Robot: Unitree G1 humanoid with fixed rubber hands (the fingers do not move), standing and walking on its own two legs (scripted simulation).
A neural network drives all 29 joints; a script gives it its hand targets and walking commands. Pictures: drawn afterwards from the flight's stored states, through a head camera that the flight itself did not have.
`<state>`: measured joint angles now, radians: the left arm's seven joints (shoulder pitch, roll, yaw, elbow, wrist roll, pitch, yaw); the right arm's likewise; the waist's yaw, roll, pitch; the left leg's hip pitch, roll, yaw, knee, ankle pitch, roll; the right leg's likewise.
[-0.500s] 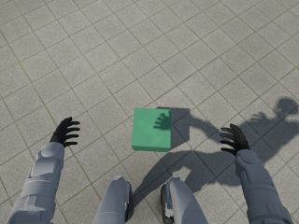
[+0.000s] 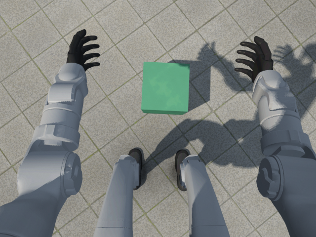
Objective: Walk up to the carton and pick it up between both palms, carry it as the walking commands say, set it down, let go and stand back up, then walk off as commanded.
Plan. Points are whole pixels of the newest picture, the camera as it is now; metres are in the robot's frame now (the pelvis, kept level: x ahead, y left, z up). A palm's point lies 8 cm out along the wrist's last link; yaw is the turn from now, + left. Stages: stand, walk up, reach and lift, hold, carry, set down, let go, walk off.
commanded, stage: reach and lift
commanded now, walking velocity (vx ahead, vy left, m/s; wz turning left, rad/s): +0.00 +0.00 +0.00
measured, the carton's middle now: (164, 90) +0.52 -0.03 -0.57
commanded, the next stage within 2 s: none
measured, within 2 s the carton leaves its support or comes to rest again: neither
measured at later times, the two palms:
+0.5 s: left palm (94, 57) +0.53 +0.17 -0.16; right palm (241, 62) +0.51 -0.22 -0.16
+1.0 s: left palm (112, 72) +0.54 +0.16 -0.33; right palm (218, 79) +0.51 -0.22 -0.33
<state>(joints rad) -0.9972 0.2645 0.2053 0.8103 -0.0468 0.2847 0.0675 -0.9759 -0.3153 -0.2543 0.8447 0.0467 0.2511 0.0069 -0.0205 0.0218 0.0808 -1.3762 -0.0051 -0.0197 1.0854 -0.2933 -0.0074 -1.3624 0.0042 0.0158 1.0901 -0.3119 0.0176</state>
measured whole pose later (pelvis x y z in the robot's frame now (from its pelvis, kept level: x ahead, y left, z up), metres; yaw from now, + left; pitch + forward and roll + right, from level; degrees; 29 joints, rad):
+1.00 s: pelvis -0.03 +0.00 -0.17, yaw -1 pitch +31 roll +0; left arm -1.44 0.39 0.15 0.79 -0.16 0.21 0.16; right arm -1.40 -0.39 -0.17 0.78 0.17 0.20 -0.13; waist -0.03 0.01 0.55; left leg -1.84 -0.06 -0.06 1.80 -0.51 -0.05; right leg -1.84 0.06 0.04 1.81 -0.52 0.04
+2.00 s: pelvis -0.02 +0.00 -0.31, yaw -1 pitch +32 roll +0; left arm -1.51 0.39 0.03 1.19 -0.27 0.03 0.13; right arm -1.48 -0.39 -0.06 1.17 0.26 0.04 -0.10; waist -0.02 0.01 0.52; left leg -2.22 -0.03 -0.03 2.26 -0.59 -0.04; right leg -2.21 0.02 0.02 2.26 -0.60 0.03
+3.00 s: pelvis -0.01 +0.00 -0.31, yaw -2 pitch +33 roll +0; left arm -1.51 0.27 0.16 1.19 -0.09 0.12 0.10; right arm -1.47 -0.30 -0.13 1.17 0.12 0.12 -0.07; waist -0.01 0.00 0.42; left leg -2.25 -0.04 -0.04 2.29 -0.62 -0.05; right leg -2.25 0.04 0.02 2.28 -0.62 0.04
